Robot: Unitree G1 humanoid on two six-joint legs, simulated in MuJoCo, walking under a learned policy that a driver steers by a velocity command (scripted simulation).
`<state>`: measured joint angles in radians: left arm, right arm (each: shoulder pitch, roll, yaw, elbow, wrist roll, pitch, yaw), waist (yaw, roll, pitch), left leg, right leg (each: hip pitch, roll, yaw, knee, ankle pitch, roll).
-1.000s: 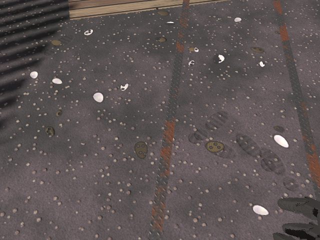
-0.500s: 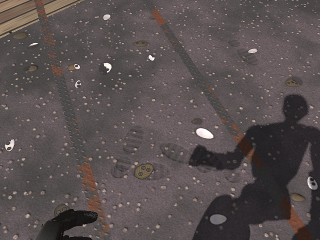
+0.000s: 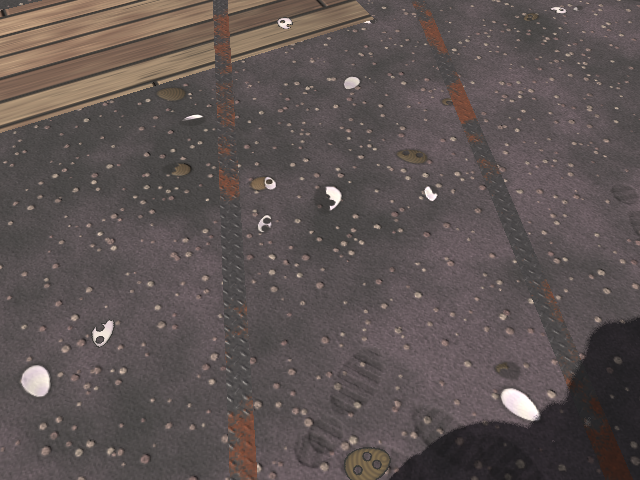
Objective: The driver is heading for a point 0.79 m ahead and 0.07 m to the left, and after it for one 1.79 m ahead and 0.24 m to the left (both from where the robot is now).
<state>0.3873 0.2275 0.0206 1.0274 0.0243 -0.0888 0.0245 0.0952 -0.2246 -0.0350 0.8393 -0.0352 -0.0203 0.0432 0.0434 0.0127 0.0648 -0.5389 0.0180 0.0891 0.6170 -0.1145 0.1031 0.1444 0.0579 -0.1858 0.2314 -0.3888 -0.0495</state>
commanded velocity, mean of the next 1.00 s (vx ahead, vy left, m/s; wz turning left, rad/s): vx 0.13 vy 0.00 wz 0.22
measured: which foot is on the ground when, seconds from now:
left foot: up 0.00-0.02, down 0.04-0.64, up 0.66-1.00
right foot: down 0.00-0.06, up 0.08-0.60, down 0.62-1.00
